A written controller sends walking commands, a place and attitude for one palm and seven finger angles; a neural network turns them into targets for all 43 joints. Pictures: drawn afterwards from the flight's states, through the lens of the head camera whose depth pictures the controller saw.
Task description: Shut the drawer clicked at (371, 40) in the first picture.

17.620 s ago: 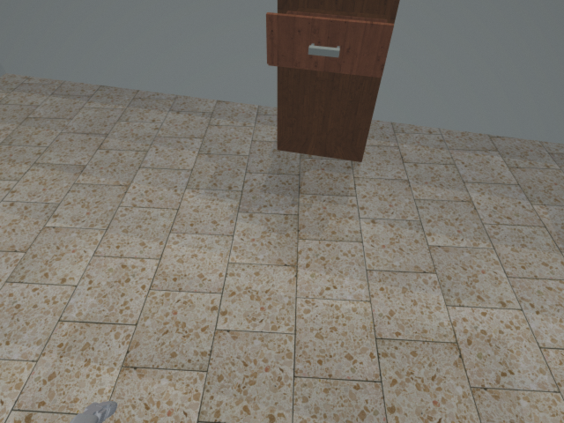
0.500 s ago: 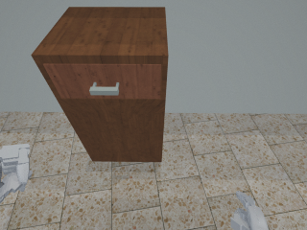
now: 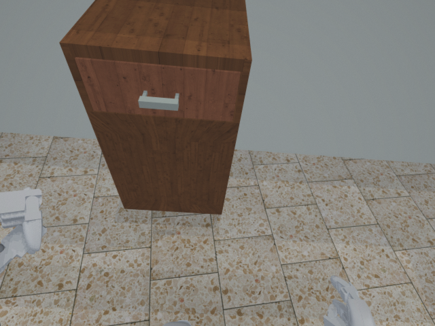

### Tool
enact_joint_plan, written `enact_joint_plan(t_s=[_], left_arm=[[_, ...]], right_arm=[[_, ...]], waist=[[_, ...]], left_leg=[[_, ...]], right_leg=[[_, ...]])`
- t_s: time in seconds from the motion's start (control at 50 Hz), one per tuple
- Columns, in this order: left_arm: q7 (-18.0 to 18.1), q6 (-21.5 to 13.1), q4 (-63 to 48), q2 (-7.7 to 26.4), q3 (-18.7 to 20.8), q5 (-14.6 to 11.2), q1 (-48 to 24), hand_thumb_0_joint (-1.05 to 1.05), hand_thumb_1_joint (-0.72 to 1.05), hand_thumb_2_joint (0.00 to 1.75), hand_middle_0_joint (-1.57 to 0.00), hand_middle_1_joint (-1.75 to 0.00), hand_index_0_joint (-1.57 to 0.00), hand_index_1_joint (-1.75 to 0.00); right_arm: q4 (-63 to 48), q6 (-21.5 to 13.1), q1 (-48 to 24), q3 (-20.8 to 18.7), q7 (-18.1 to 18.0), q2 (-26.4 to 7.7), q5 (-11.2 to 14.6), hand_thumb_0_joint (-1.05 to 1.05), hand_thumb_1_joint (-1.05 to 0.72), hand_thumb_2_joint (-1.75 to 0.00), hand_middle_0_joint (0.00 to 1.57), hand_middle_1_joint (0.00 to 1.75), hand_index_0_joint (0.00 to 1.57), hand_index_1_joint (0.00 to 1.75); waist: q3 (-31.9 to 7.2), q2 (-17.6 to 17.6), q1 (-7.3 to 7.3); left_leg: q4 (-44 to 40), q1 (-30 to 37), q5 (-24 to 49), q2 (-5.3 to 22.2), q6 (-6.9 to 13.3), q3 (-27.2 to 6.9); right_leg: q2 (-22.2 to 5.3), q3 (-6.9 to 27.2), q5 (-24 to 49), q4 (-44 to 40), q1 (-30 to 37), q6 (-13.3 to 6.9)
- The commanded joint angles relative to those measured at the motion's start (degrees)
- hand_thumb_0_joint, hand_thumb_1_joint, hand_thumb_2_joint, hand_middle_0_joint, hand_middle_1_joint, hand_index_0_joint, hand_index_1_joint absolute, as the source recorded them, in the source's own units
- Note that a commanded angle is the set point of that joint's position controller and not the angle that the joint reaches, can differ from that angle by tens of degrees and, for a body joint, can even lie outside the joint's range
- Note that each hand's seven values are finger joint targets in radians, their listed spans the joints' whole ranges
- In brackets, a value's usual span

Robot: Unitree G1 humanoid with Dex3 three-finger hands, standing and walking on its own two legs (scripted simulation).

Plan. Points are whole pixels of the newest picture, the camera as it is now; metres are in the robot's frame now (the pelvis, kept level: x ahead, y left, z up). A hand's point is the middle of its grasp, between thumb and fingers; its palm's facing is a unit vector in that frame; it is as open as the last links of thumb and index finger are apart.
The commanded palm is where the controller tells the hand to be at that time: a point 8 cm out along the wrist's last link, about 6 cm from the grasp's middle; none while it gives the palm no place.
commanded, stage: step back with the hand held close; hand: left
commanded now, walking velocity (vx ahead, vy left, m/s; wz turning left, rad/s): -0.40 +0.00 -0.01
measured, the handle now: (160, 99) +0.70 +0.19 -0.02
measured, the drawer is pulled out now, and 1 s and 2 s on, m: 0.00 0.00 0.00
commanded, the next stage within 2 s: stop stepping back and stand still in 0.34 s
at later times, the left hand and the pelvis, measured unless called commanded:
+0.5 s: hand out of the picture +0.05 +0.20 +0.20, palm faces +0.20 -0.78 -0.60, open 3.3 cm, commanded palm +0.01 +0.25 +0.19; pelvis -0.13 -0.02 +0.01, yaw -3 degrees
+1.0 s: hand out of the picture -0.05 +0.27 +0.19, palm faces +0.45 -0.77 -0.46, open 3.3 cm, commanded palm -0.10 +0.30 +0.19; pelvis -0.22 +0.01 +0.01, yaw +2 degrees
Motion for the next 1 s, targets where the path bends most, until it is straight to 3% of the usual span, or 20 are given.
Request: enact_joint_plan(t_s=[0.0,0.08,0.18,0.22,0.28,0.34,0.36,0.4,0.44,0.48,0.56,0.64,0.72,0.76,0.82,0.88,0.9,0.94,0.96,0.98], left_arm=[[1.62,-4.16,-14.08,10.61,10.28,0.01,-0.76,0.00,0.90,0.90,-1.40,-1.60,-1.40,-1.60],[0.70,-4.42,-11.61,7.66,7.41,-2.51,6.01,0.00,0.90,0.90,-1.40,-1.60,-1.40,-1.60],[-0.75,-5.38,-14.53,9.01,5.47,-3.21,3.37,0.00,0.90,0.90,-1.40,-1.60,-1.40,-1.60],[-1.14,-5.30,-17.39,11.17,6.99,-3.59,3.24,0.00,0.90,0.90,-1.40,-1.60,-1.40,-1.60],[-1.19,-3.85,-20.51,14.55,12.06,-5.55,8.99,0.00,0.90,0.90,-1.40,-1.60,-1.40,-1.60],[-1.42,-3.26,-22.04,17.46,17.00,-7.80,11.65,0.00,0.90,0.90,-1.40,-1.60,-1.40,-1.60],[-1.27,-3.32,-21.55,18.75,19.26,-8.36,13.33,0.00,0.90,0.90,-1.40,-1.60,-1.40,-1.60],[-0.91,-3.67,-16.98,16.55,17.26,-9.01,9.70,0.00,0.90,0.90,-1.40,-1.60,-1.40,-1.60],[-0.77,-0.69,-7.46,10.83,15.06,-8.01,10.72,0.00,0.90,0.90,-1.40,-1.60,-1.40,-1.60],[-1.00,1.25,-4.78,9.47,11.56,-6.00,7.42,0.00,0.90,0.90,-1.40,-1.60,-1.40,-1.60],[1.33,2.42,-1.28,5.75,2.45,-3.23,-4.72,0.00,0.90,0.90,-1.40,-1.60,-1.40,-1.60],[2.14,1.53,-9.09,7.15,1.54,-1.32,-6.09,0.00,0.90,0.90,-1.40,-1.60,-1.40,-1.60],[2.27,-0.37,-18.37,12.89,8.02,-1.03,-1.24,0.00,0.90,0.90,-1.40,-1.60,-1.40,-1.60],[1.64,-0.56,-18.17,11.49,7.96,-1.69,0.67,0.00,0.90,0.90,-1.40,-1.60,-1.40,-1.60],[1.86,0.12,-11.01,8.10,7.78,-2.49,1.08,0.00,0.90,0.90,-1.40,-1.60,-1.40,-1.60],[1.67,0.82,-4.85,6.28,7.03,-2.53,-0.50,0.00,0.90,0.90,-1.40,-1.60,-1.40,-1.60],[1.53,1.09,-2.72,6.56,7.24,-2.58,0.54,0.00,0.90,0.90,-1.40,-1.60,-1.40,-1.60],[1.41,1.83,-2.77,7.24,5.83,-3.12,-0.84,0.00,0.90,0.90,-1.40,-1.60,-1.40,-1.60],[1.41,1.46,-3.82,6.24,4.64,-2.82,-3.52,0.00,0.90,0.90,-1.40,-1.60,-1.40,-1.60],[0.68,1.02,-6.29,6.99,4.03,-2.60,-5.31,0.00,0.90,0.90,-1.40,-1.60,-1.40,-1.60]], right_arm=[[-10.27,-4.58,-6.52,-3.23,-0.61,-7.58,-0.46,0.00,-0.90,-0.90,0.20,0.30,0.20,0.30],[-7.17,-6.13,-4.53,-2.95,0.17,-7.02,-0.72,0.00,-0.90,-0.90,0.20,0.30,0.20,0.30],[-2.87,-7.25,-2.81,-2.74,2.04,-7.40,-1.42,0.00,-0.90,-0.90,0.20,0.30,0.20,0.30],[-3.73,-7.25,-2.84,-2.86,2.70,-7.13,-1.29,0.00,-0.90,-0.90,0.20,0.30,0.20,0.30],[-6.88,-6.62,-5.29,-2.38,3.31,-6.74,-1.14,0.00,-0.90,-0.90,0.20,0.30,0.20,0.30],[-9.89,-4.70,-9.36,-1.90,3.46,-6.49,-0.71,0.00,-0.90,-0.90,0.20,0.30,0.20,0.30],[-10.57,-3.79,-10.02,-1.52,3.40,-5.98,-0.27,0.00,-0.90,-0.90,0.20,0.30,0.20,0.30],[-9.33,-1.91,-9.55,-2.27,2.54,-5.40,2.39,0.00,-0.90,-0.90,0.20,0.30,0.20,0.30],[-5.85,-1.53,-9.81,-3.48,2.52,-4.32,2.60,0.00,-0.90,-0.90,0.20,0.30,0.20,0.30],[-8.56,-0.50,-12.58,-1.01,1.65,-2.18,2.22,0.00,-0.90,-0.90,0.20,0.30,0.20,0.30],[-5.85,-3.77,-10.60,-1.46,-1.00,-5.93,1.94,0.00,-0.90,-0.90,0.20,0.30,0.20,0.30],[-6.62,-5.48,-6.38,-1.99,-1.05,-6.93,1.36,0.00,-0.90,-0.90,0.20,0.30,0.20,0.30],[-8.03,-5.72,-3.72,-1.27,-0.40,-5.51,1.33,0.00,-0.90,-0.90,0.20,0.30,0.20,0.30],[-7.76,-6.22,-4.75,-1.60,0.73,-5.90,1.48,0.00,-0.90,-0.90,0.20,0.30,0.20,0.30],[-7.28,-6.36,-5.92,-1.49,0.79,-6.33,1.67,0.00,-0.90,-0.90,0.20,0.30,0.20,0.30],[-7.68,-4.88,-6.90,-2.08,0.41,-6.56,1.45,0.00,-0.90,-0.90,0.20,0.30,0.20,0.30],[-7.68,-4.28,-6.58,-2.53,0.26,-6.32,1.55,0.00,-0.90,-0.90,0.20,0.30,0.20,0.30],[-7.20,-3.25,-5.98,-2.80,0.30,-5.10,2.06,0.00,-0.90,-0.90,0.20,0.30,0.20,0.30],[-6.77,-3.62,-6.78,-2.71,0.56,-5.95,2.07,0.00,-0.90,-0.90,0.20,0.30,0.20,0.30],[-5.66,-3.84,-5.30,-2.34,0.72,-6.32,1.53,0.00,-0.90,-0.90,0.20,0.30,0.20,0.30]], waist=[[-6.63,10.40,1.53],[-9.77,6.27,1.47],[-21.48,13.13,2.21],[-25.73,12.03,2.26],[-29.83,11.40,3.92],[-25.66,9.72,4.92],[-23.79,4.37,4.79],[-11.45,-14.97,3.22],[-4.18,-11.46,0.88],[-3.78,-3.59,-0.26],[1.61,-5.76,0.52],[-5.16,-8.38,1.60],[-13.83,8.66,1.14],[-10.64,13.06,1.63],[-1.70,11.72,1.25],[1.39,8.60,0.98],[0.66,2.09,1.56],[1.11,-19.73,1.81],[1.74,-15.74,1.56],[-1.92,-12.44,0.31]], left_leg=[[-26.20,-15.21,-20.16,18.96,3.18,-23.10],[-21.89,6.89,0.87,15.66,1.24,-18.78],[-13.06,36.89,48.02,13.36,-3.94,-11.89],[-11.83,42.95,52.83,13.14,-3.55,-10.45],[-13.47,38.17,46.12,14.47,-2.39,-9.99],[-16.99,20.22,16.23,13.55,-4.50,-6.85],[-12.15,15.98,3.55,10.51,-6.16,-4.80],[22.96,6.56,-13.47,-0.32,-9.02,-2.15],[35.63,-6.29,-13.04,1.23,-7.93,-5.84],[19.25,-4.55,-6.36,5.16,-7.69,-1.71],[2.22,5.52,-7.83,3.12,-5.05,3.39],[-10.55,12.22,2.96,5.20,-2.09,2.06],[-6.86,23.57,32.43,9.77,-0.92,-1.37],[-12.14,18.54,21.55,12.50,-1.45,-5.47],[-19.20,2.38,-13.47,15.06,-0.81,-7.73],[-17.02,-7.28,-31.25,11.50,-2.84,-5.08],[-8.48,-7.67,-30.25,8.21,-3.80,-2.34],[24.21,-10.07,-15.92,2.38,-5.67,2.70],[32.51,-13.08,-15.05,3.69,-5.48,-0.03],[32.87,-12.23,-11.55,5.12,-5.25,-1.73]], right_leg=[[2.01,4.44,-6.48,14.46,17.08,-0.06],[1.94,2.55,-14.17,0.29,6.25,-0.68],[2.45,1.59,-11.57,-8.29,-1.62,-0.72],[3.04,1.53,-11.66,-5.04,-2.65,-0.23],[2.51,1.59,-14.18,-4.79,2.92,-0.42],[0.37,0.13,-10.76,-12.43,12.73,-2.54],[-3.35,1.79,-4.26,-20.51,13.19,-3.81],[-25.74,23.41,-4.14,-31.98,-6.72,-10.57],[-20.57,8.36,11.50,-23.81,-5.01,-7.97],[-15.50,5.12,21.15,-17.64,2.24,-7.95],[-16.37,7.90,12.08,-20.62,1.21,-3.92],[-12.54,6.18,26.27,-12.74,12.41,1.37],[-6.54,-0.42,26.60,-1.08,8.98,1.44],[-3.46,-1.97,-2.04,-2.12,7.14,0.62],[-2.17,-3.50,-10.10,-5.34,11.75,-0.72],[-1.52,-1.90,-15.99,-8.14,13.84,-3.38],[-3.00,3.29,-22.39,-13.29,12.32,-5.13],[-19.64,28.16,-36.65,-30.02,5.47,-13.50],[-21.22,29.03,-24.58,-29.39,6.27,-14.97],[-20.09,23.25,-11.99,-24.95,8.26,-14.36]])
